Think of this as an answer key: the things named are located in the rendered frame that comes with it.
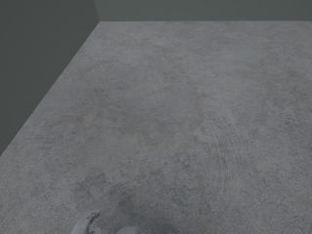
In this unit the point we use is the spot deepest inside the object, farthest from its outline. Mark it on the left robot hand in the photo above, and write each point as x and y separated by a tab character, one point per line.
82	226

